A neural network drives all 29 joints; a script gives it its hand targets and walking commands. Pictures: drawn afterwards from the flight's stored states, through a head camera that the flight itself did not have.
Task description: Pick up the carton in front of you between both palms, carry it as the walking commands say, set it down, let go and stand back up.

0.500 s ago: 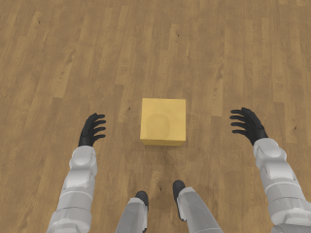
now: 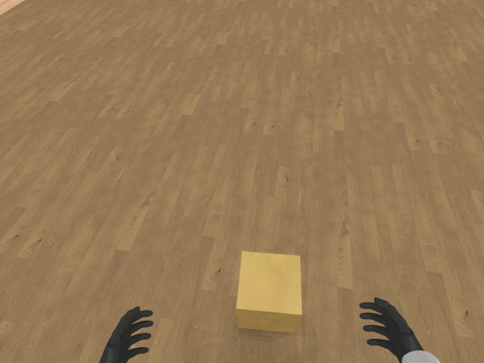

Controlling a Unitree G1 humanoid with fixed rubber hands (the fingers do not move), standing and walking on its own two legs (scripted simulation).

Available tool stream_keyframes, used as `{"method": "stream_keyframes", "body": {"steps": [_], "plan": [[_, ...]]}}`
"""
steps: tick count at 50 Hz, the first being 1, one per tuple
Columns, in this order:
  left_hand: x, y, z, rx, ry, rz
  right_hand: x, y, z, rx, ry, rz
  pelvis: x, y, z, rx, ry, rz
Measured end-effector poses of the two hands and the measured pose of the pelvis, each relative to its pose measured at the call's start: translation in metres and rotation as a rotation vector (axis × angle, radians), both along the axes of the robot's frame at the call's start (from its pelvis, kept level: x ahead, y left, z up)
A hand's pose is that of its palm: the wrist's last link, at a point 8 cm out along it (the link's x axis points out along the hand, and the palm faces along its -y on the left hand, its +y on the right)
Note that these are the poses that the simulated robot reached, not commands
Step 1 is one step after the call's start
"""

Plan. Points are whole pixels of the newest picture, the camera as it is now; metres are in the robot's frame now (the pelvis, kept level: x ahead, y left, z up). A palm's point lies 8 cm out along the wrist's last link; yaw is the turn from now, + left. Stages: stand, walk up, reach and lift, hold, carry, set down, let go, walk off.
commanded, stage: let go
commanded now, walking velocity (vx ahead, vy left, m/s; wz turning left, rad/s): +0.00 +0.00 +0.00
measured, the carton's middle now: (268, 293) +0.45 -0.07 -0.65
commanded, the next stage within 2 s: stand in 0.40 s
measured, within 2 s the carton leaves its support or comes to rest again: neither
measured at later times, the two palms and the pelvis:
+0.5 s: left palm out of the picture +0.15 +0.25 -0.08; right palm (425, 347) +0.16 -0.27 -0.07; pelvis +0.00 +0.00 -0.01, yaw +0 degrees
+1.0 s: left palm out of the picture +0.13 +0.27 -0.09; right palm (441, 352) +0.15 -0.30 -0.09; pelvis +0.02 -0.02 +0.00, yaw +1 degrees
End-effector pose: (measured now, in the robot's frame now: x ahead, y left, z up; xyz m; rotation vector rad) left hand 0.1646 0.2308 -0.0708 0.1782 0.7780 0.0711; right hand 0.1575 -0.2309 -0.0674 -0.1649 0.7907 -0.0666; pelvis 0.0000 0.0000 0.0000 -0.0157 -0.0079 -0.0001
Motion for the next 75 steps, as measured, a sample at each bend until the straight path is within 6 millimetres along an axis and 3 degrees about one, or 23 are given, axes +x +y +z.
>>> {"method": "stream_keyframes", "body": {"steps": [8, 16, 22, 32, 47, 75], "plan": [[0.003, 0.004, 0.006, -0.002, 0.005, -0.007, 0.011, 0.001, 0.004, -0.013, -0.013, 0.005, 0.004, 0.006, 0.000, -0.002, -0.058, -0.006], [0.004, 0.000, 0.006, -0.007, 0.008, -0.001, 0.009, 0.000, 0.003, -0.013, 0.004, -0.002, 0.006, 0.003, -0.001, -0.002, -0.073, -0.008], [-0.002, 0.002, -0.001, 0.048, 0.017, 0.006, 0.005, -0.018, 0.000, -0.075, 0.011, -0.037, 0.005, -0.002, -0.003, 0.001, -0.046, -0.007], [-0.024, 0.046, -0.012, 0.193, 0.117, 0.064, -0.007, -0.061, -0.016, -0.185, 0.084, -0.041, 0.011, -0.009, -0.006, 0.002, 0.007, 0.013], [-0.030, 0.044, -0.017, 0.194, 0.169, 0.099, 0.000, -0.064, -0.024, -0.194, 0.125, -0.014, 0.018, -0.015, -0.003, 0.007, 0.000, 0.025], [-0.067, 0.050, -0.022, 0.195, 0.256, 0.116, -0.045, -0.086, -0.027, -0.223, 0.222, -0.039, 0.001, -0.020, 0.003, 0.010, -0.031, 0.020]]}}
